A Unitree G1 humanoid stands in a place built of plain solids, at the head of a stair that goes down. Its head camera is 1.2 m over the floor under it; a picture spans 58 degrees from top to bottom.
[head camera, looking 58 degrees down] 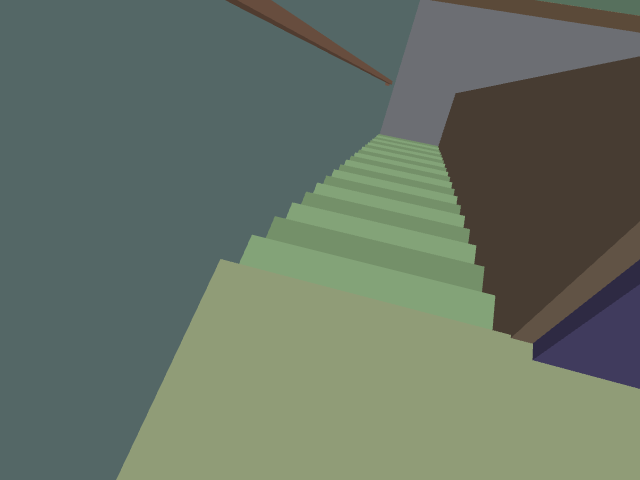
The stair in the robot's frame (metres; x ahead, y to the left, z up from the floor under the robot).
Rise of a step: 0.17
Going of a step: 0.22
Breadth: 0.90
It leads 16 degrees to the right of straight ahead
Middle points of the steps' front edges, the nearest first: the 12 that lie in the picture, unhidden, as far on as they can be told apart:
0.55 -0.12 0.00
0.76 -0.18 -0.17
0.97 -0.24 -0.35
1.17 -0.30 -0.52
1.38 -0.36 -0.70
1.59 -0.42 -0.87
1.79 -0.48 -1.04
2.00 -0.54 -1.22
2.21 -0.60 -1.39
2.41 -0.66 -1.57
2.62 -0.72 -1.74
2.83 -0.78 -1.91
